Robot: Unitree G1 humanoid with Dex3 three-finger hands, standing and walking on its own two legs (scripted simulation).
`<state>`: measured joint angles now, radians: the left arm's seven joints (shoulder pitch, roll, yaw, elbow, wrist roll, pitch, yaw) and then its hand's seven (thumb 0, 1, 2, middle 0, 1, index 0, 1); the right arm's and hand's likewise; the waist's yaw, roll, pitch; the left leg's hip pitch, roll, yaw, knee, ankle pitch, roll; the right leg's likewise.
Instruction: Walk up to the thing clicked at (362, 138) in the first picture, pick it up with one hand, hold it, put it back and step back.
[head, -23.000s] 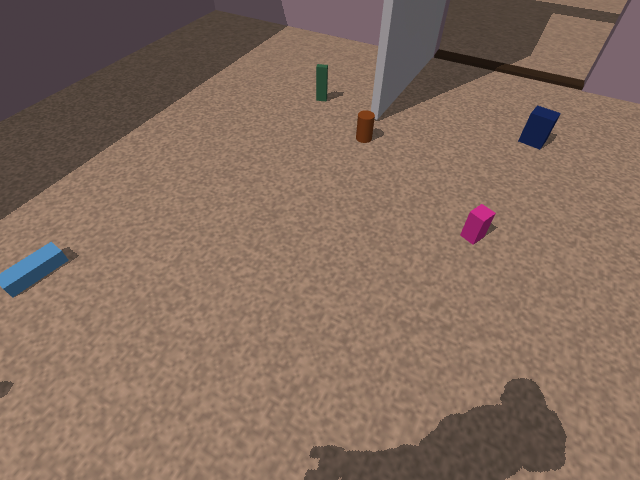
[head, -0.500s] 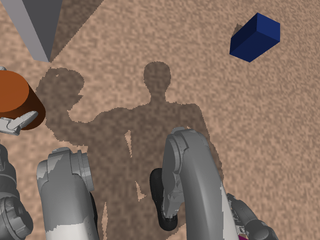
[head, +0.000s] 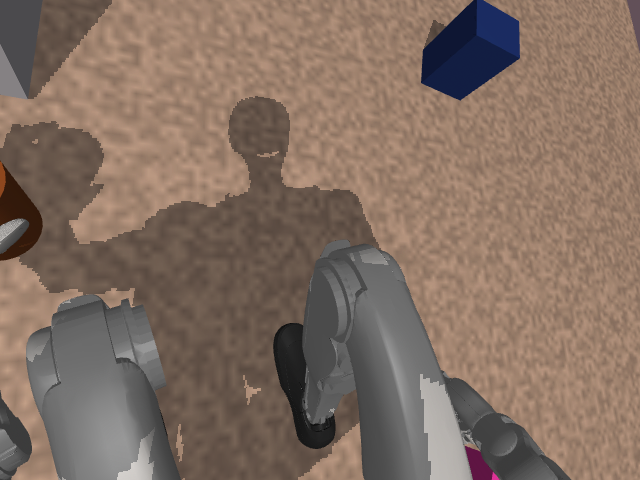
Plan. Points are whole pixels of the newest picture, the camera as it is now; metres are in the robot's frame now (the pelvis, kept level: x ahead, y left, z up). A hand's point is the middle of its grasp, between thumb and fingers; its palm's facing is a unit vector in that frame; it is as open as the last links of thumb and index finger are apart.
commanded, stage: lower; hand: left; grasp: from the side
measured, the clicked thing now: out of the picture +0.44 +0.28 -0.16
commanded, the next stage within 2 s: loosen in 0.78 s
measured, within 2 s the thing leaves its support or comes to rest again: rests again in 0.64 s
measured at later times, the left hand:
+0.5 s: hand out of the picture +0.44 +0.29 -0.18, palm faces +0.36 -0.93 -0.02, open 11.7 cm
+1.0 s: hand out of the picture +0.45 +0.29 -0.20, palm faces +0.37 -0.93 -0.02, open 11.7 cm
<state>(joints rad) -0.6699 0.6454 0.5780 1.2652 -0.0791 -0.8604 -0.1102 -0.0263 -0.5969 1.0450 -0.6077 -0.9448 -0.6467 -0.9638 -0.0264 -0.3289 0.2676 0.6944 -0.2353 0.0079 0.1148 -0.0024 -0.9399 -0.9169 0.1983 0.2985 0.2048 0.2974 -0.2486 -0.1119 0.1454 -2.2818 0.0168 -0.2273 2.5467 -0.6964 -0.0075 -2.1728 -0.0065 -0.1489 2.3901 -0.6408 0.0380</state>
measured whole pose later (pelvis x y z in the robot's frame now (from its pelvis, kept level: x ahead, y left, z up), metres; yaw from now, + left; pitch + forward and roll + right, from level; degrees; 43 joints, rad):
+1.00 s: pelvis -0.01 +0.01 -0.01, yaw -5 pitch +14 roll -18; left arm -0.70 0.88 0.57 1.48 -0.06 -1.05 0.01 -0.03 -0.57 1.01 -0.61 -0.92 -0.65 -0.94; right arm -0.17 -0.37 0.50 0.59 -0.36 0.02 0.12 -0.01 -0.92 -0.91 0.20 0.30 0.21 0.30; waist -0.28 -0.27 0.32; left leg -2.23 0.02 -0.36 2.65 -0.72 0.00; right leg -2.07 0.04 -0.25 2.38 -0.61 0.08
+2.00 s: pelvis -0.01 +0.01 +0.00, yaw -3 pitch +19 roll -16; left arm -0.67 0.83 0.56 1.22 -0.13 -0.81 -0.21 -0.01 -0.60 0.04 -0.05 -0.02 -0.05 -0.01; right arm -0.06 -0.36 0.35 0.58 -0.21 0.05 0.10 0.00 -0.88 -0.90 0.20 0.30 0.21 0.30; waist -0.20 -0.15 0.14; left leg -2.25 0.03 -0.28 2.57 -0.69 0.03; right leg -2.10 0.02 -0.20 2.34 -0.61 0.06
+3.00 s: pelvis +0.07 +0.00 +0.34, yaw +10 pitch +21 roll -3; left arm 0.16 0.30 0.13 0.27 0.00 0.15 0.15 -0.01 -0.52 0.07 -0.06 -0.05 -0.06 -0.05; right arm 0.18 -0.23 0.01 0.51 0.04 0.01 -0.13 0.00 -0.90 -0.90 0.20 0.30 0.21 0.30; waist -0.04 0.01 -0.17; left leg -1.15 0.05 -0.05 1.36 -0.59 -0.01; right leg -1.11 -0.02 -0.07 1.31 -0.57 0.01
